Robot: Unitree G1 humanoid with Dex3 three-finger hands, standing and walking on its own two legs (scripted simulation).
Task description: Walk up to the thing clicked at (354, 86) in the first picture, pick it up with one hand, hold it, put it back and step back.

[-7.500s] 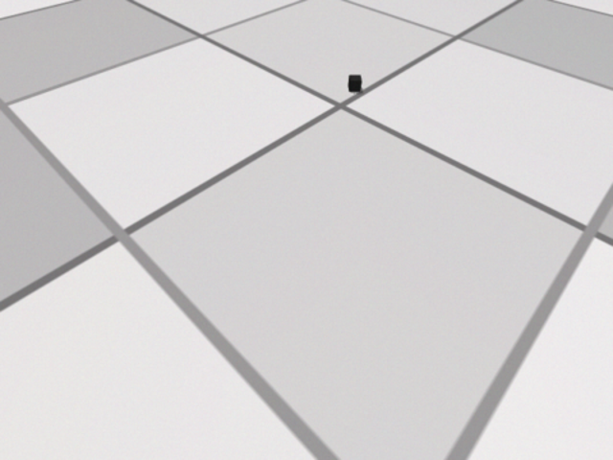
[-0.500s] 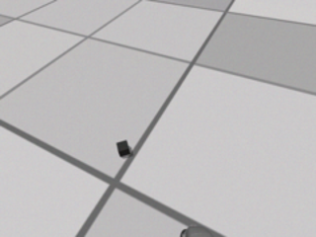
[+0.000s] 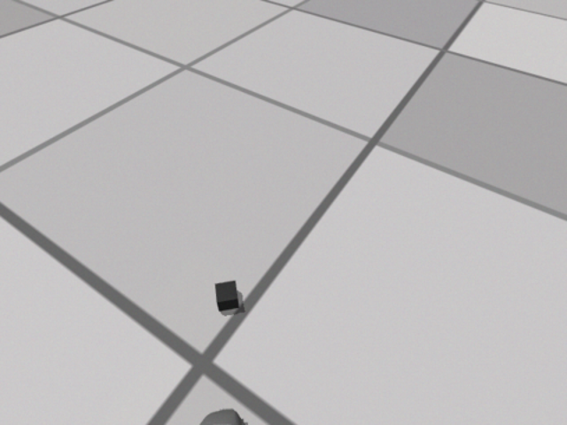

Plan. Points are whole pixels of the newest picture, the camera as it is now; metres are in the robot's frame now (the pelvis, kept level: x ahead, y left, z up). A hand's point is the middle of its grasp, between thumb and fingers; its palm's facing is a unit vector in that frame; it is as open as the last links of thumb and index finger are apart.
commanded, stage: walk up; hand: left
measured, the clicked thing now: (227, 295) +0.65 +0.20 -0.72
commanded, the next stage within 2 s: none
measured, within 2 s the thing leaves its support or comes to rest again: neither
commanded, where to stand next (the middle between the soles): +0.22 +0.00 m, yaw -2 degrees
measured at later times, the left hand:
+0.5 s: hand (110, 395) +0.19 +0.28 -0.14, palm faces -0.08 -0.90 -0.43, open 7.4 cm
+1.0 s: hand (127, 358) +0.25 +0.28 -0.16, palm faces -0.05 -0.95 -0.30, open 7.4 cm
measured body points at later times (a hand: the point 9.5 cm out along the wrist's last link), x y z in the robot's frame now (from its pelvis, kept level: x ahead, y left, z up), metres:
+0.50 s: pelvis +0.12 +0.00 -0.01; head +0.14 -0.01 +0.44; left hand +0.19 +0.33 -0.11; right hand +0.16 -0.31 -0.13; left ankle +0.11 +0.13 -0.72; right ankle +0.20 -0.12 -0.73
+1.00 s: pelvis +0.16 +0.03 +0.00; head +0.17 +0.06 +0.45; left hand +0.25 +0.33 -0.14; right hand +0.22 -0.29 -0.10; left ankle +0.21 +0.14 -0.73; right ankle +0.20 -0.12 -0.73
